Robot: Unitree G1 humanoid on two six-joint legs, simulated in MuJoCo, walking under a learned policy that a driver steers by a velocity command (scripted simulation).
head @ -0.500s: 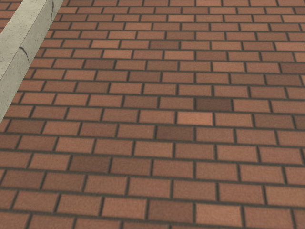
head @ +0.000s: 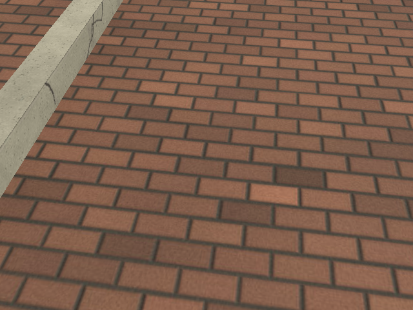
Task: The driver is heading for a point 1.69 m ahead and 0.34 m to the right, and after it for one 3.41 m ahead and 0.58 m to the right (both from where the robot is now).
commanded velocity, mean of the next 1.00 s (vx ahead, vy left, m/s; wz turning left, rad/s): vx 0.45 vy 0.00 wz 0.01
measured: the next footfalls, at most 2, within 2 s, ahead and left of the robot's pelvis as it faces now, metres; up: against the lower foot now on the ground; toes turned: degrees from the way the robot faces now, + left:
right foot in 0.08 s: +0.07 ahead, -0.12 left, +0.00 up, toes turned -2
left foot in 0.58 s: +0.44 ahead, +0.09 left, +0.00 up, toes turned +1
